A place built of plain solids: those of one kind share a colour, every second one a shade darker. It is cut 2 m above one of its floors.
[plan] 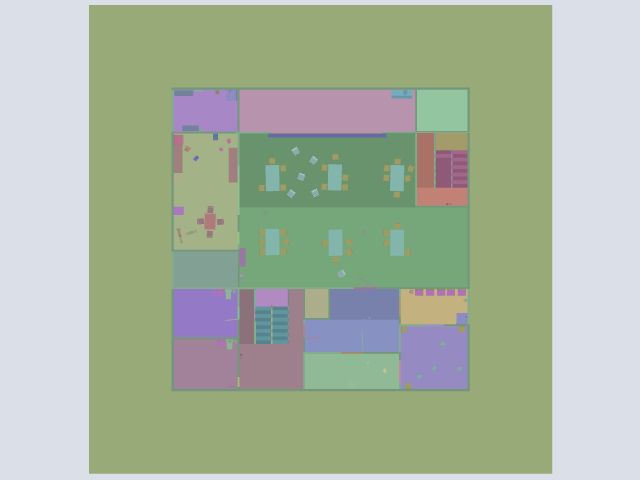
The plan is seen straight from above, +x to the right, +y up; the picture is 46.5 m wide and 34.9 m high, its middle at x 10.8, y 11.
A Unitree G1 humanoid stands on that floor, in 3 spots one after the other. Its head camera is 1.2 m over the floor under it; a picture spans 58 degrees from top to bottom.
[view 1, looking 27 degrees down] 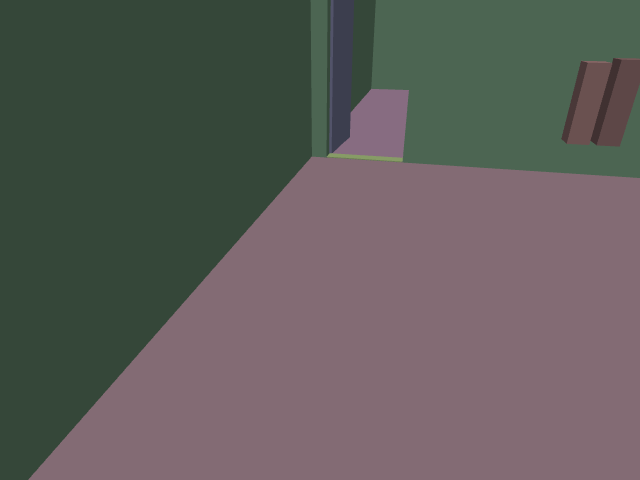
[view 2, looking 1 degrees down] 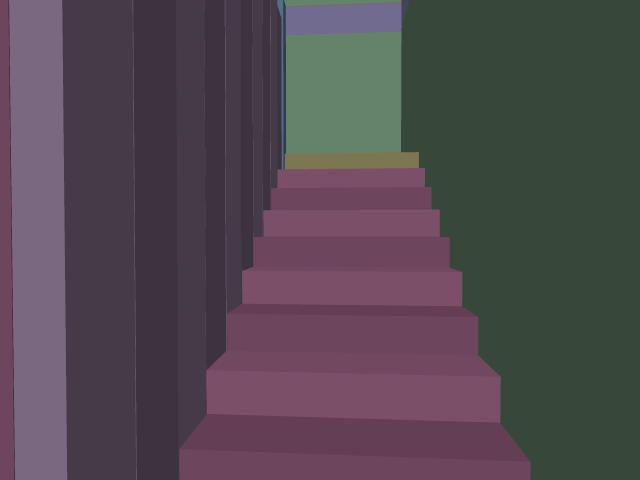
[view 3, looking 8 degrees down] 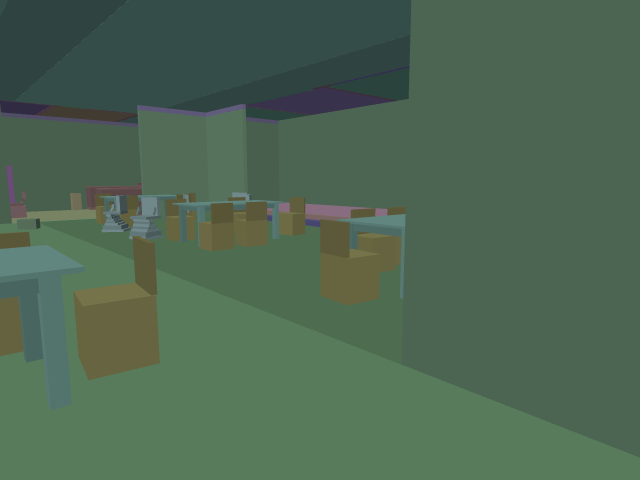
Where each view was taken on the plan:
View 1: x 8.97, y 1.18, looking -167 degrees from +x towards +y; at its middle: floor_stair_hall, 2.64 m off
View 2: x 20.98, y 14.00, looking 94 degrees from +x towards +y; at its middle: stair_escape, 2.45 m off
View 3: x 19.38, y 11.18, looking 138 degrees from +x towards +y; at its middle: floor_community_hall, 8.63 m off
